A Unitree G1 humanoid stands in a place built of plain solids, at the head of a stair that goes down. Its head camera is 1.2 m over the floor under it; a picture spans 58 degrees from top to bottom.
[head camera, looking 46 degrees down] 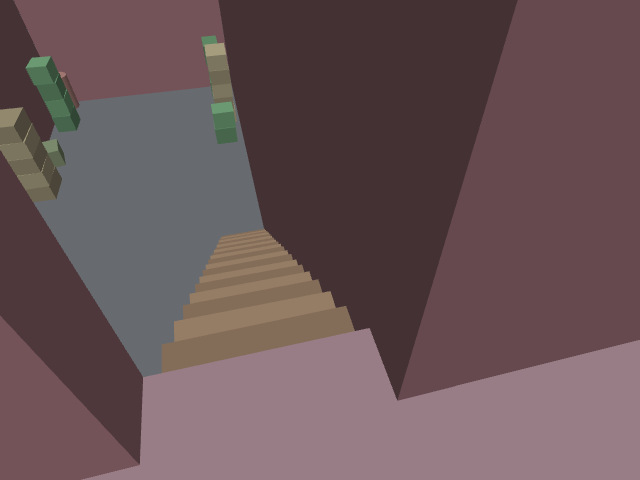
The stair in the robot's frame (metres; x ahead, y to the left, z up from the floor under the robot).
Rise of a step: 0.20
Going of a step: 0.23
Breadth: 0.70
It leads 14 degrees to the left of straight ahead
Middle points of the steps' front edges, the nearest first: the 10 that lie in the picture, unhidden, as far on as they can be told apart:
0.68 0.18 0.00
0.91 0.24 -0.20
1.13 0.29 -0.39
1.36 0.35 -0.59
1.57 0.40 -0.79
1.80 0.46 -0.98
2.02 0.51 -1.18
2.25 0.57 -1.38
2.47 0.62 -1.57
2.70 0.68 -1.77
